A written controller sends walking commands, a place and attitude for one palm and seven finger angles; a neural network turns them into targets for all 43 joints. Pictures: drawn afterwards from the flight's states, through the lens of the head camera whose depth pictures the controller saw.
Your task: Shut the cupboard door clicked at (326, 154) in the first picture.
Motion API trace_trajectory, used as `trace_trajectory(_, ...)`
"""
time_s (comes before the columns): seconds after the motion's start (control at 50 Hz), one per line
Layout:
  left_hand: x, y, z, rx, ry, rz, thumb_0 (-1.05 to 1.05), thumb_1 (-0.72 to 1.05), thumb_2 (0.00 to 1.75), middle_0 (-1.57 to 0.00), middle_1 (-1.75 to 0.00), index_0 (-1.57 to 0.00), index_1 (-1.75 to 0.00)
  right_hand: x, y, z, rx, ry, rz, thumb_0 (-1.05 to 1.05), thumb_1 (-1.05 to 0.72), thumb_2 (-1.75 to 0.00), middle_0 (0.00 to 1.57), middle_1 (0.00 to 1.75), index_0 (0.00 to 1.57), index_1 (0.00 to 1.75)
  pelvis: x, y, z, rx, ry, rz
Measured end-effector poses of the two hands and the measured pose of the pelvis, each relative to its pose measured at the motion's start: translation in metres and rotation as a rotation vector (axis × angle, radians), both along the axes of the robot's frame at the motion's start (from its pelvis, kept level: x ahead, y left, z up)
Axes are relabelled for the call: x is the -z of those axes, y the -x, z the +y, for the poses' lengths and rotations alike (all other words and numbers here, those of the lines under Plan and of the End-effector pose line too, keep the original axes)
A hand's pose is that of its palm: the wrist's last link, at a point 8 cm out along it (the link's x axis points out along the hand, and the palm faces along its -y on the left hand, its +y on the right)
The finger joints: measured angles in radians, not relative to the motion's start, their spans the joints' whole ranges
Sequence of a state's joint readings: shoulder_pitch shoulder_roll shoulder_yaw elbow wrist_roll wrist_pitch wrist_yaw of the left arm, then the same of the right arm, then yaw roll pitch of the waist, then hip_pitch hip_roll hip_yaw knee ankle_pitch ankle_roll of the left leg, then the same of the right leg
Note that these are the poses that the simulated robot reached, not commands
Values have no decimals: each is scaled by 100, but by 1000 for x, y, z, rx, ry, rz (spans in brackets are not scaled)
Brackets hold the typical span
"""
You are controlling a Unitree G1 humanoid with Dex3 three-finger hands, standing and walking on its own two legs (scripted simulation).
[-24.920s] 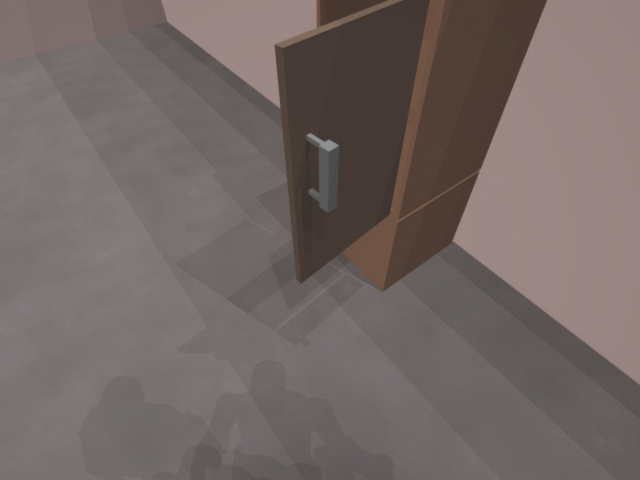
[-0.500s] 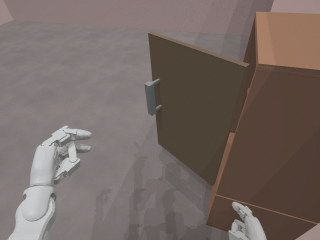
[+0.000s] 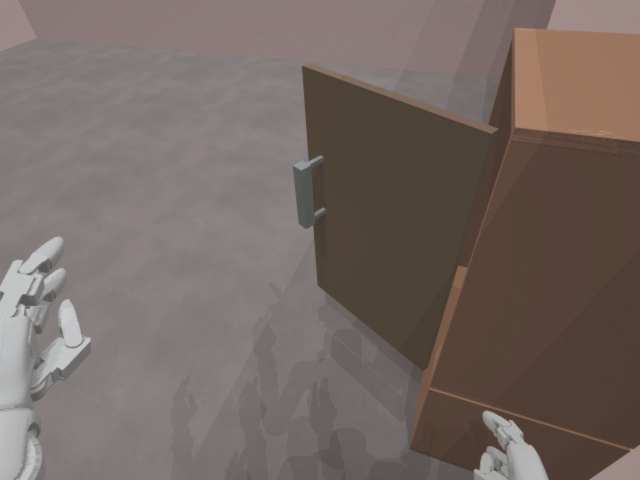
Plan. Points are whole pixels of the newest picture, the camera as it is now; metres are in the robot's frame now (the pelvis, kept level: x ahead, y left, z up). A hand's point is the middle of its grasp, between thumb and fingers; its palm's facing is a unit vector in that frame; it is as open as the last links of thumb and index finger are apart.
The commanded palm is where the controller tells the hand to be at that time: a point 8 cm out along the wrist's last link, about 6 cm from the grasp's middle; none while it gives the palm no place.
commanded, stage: draw the hand back to the body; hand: left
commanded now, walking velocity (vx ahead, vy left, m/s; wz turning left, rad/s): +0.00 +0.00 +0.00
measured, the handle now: (312, 191) +0.65 +0.10 +0.01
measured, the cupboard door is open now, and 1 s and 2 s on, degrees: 63 63 63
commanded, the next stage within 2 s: step back with the hand held close in 0.10 s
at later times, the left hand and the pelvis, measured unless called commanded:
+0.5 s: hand (85, 343) +0.19 +0.26 +0.15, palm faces +0.38 -0.80 -0.47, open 7.4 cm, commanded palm +0.13 +0.31 +0.17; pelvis -0.01 +0.01 -0.01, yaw -1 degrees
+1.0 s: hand (14, 399) +0.13 +0.29 +0.16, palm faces +0.46 -0.77 -0.44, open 7.4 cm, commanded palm +0.07 +0.32 +0.17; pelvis -0.07 +0.02 -0.03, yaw -1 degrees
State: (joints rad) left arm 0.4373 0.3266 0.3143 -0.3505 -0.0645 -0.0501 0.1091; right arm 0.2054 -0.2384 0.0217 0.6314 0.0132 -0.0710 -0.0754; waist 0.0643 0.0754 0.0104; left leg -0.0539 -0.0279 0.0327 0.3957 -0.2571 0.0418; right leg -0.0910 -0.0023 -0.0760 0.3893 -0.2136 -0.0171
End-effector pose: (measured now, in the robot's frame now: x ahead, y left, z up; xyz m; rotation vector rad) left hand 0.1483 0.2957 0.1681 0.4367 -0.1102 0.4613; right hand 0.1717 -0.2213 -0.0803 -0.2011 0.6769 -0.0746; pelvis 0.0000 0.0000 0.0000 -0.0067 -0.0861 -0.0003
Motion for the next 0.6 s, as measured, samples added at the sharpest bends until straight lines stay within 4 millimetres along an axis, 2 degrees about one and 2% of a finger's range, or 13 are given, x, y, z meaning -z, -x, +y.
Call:
trace_trajectory(0.18, -14, 0, -7, 34, -46, -40, 1, 89, 90, -21, -30, -21, -31, -1, 7, -5, 21, -13, -16, 2, -91, -89, 20, 30, 20, 30, 0, 0, -6, 10, 1, -10)
trace_trajectory(0.32, -12, -1, -3, 20, -75, -23, 1, 89, 90, -21, -30, -21, -31, 5, 13, -13, 41, -14, 23, 2, -91, -89, 20, 30, 20, 30, 1, 4, -6, 6, 13, 37)
trace_trajectory(0.46, -1, -6, 1, 70, -89, 10, 1, 89, 90, -21, -30, -21, -31, 9, 27, -23, 109, 33, 89, 1, -91, -89, 20, 30, 20, 30, 5, 8, 5, 5, 13, 88)
trace_trajectory(0.6, -11, -2, 15, 114, -156, -21, 1, 89, 90, -21, -30, -21, -31, 1, 39, -16, 154, 64, 84, 2, -91, -89, 20, 30, 20, 30, 8, 20, 17, 23, 2, 94)
